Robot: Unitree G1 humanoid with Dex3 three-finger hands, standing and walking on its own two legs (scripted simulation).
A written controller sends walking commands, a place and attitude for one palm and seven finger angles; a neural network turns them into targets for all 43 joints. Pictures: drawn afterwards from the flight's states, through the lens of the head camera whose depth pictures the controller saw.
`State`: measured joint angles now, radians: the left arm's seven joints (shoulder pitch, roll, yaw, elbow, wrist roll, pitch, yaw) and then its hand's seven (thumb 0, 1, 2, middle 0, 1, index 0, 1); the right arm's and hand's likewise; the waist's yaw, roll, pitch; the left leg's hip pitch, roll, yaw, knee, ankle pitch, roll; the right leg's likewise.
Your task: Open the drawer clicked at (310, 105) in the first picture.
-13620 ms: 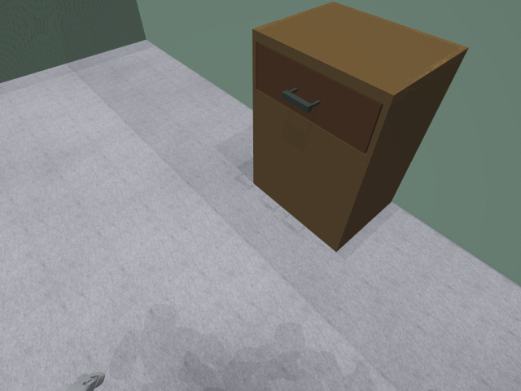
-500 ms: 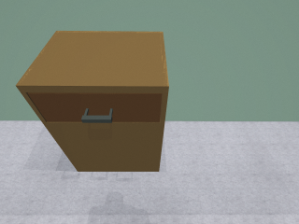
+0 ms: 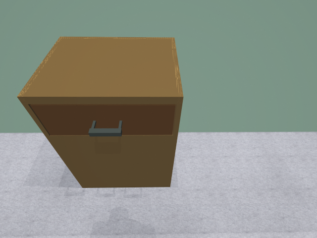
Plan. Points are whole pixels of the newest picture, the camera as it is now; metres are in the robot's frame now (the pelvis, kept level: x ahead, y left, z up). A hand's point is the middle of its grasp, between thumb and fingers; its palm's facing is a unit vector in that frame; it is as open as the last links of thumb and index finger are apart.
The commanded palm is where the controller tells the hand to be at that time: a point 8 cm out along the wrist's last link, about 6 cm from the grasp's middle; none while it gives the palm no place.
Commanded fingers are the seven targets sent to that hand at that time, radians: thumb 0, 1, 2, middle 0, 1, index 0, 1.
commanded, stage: raise the hand with hooked fingers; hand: left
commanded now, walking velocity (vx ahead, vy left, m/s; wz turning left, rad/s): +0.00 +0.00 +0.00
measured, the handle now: (106, 127) +0.51 +0.23 -0.10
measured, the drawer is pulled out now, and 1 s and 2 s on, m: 0.00 0.00 0.00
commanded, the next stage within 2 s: move the hooked fingers above the handle in 1.92 s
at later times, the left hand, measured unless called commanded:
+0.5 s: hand out of the picture +0.11 +0.20 -0.08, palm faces -0.11 -0.11 -0.99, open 8.9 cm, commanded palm +0.13 +0.22 +0.00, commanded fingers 0.00 0.32 0.65 -0.24 -0.68 -0.24 -0.68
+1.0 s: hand (86, 193) +0.22 +0.20 +0.00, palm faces +0.01 -0.12 -0.99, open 11.9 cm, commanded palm +0.21 +0.21 +0.06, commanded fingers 0.00 -0.27 0.40 -0.28 -1.05 -0.28 -1.05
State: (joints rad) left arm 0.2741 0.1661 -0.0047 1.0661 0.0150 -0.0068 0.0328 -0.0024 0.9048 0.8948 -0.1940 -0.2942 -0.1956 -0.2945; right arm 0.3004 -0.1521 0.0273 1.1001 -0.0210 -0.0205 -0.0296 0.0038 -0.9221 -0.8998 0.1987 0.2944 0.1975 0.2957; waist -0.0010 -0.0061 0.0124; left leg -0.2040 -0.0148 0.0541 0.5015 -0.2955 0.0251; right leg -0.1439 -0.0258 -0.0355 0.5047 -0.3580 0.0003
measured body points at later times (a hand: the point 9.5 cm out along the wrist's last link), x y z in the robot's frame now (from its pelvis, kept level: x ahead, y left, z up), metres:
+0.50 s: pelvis -0.04 -0.05 -0.05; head +0.00 -0.06 +0.40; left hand +0.11 +0.20 -0.03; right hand +0.22 -0.28 -0.11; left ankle -0.02 +0.10 -0.73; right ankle -0.05 -0.11 -0.74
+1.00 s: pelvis -0.03 -0.03 -0.02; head +0.01 -0.06 +0.42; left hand +0.22 +0.20 +0.05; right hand +0.11 -0.30 -0.14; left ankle -0.01 +0.11 -0.74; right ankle -0.05 -0.11 -0.74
